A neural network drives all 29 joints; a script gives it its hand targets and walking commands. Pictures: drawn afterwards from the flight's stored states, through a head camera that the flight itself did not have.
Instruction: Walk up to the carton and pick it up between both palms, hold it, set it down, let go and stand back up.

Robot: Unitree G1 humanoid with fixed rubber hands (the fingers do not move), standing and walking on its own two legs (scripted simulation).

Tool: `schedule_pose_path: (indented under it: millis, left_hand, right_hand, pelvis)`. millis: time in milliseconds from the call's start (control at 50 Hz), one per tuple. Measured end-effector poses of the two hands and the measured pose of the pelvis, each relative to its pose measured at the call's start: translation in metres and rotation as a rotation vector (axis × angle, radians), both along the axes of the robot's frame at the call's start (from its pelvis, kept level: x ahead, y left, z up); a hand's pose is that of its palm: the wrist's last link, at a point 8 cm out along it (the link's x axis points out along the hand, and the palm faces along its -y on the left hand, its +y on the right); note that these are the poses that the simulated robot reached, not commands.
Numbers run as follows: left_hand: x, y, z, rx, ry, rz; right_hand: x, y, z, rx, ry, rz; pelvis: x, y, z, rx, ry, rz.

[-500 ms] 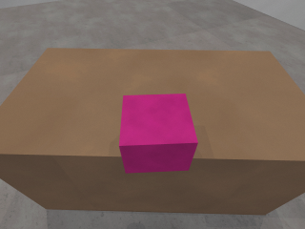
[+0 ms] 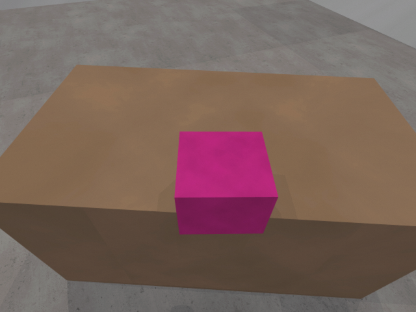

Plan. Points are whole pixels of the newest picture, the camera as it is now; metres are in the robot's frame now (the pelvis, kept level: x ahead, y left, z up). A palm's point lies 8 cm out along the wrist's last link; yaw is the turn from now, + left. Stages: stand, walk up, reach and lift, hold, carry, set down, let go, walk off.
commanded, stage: walk up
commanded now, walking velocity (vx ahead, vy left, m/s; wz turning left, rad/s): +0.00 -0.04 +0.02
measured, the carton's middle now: (221, 182) +0.43 -0.02 -0.02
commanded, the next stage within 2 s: none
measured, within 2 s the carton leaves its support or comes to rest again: neither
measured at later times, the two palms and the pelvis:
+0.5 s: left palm out of the picture -0.01 +0.19 -0.15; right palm out of the picture +0.00 -0.21 -0.15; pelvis +0.02 -0.01 +0.00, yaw +0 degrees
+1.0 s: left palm out of the picture -0.04 +0.21 -0.15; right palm out of the picture -0.02 -0.21 -0.15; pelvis -0.02 +0.00 -0.01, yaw +1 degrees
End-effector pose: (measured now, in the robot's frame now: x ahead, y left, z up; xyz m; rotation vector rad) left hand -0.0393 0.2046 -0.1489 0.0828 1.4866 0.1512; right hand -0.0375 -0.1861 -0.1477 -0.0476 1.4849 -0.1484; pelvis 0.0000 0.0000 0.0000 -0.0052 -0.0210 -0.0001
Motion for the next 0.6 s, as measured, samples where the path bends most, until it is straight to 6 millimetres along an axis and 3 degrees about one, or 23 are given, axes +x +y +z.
schedule_pose_path:
  millis: [220,400,600]
  left_hand:
    - [-0.007,-0.015,0.003,0.0,0.026,0.012]
    - [0.017,-0.027,0.001,-0.027,-0.015,0.019]
    - [0.043,0.004,-0.002,0.053,-0.074,-0.003]
  right_hand:
    - [0.025,-0.021,-0.002,-0.021,-0.038,0.014]
    - [0.037,-0.02,-0.002,-0.024,-0.025,0.024]
    - [0.045,-0.021,-0.011,-0.044,-0.049,0.014]
  pelvis:
    - [0.01,-0.008,0.0,-0.005,0.002,0.001]
    - [0.023,-0.009,0.001,0.001,0.002,0.003]
    - [0.016,-0.002,-0.008,0.011,0.005,0.002]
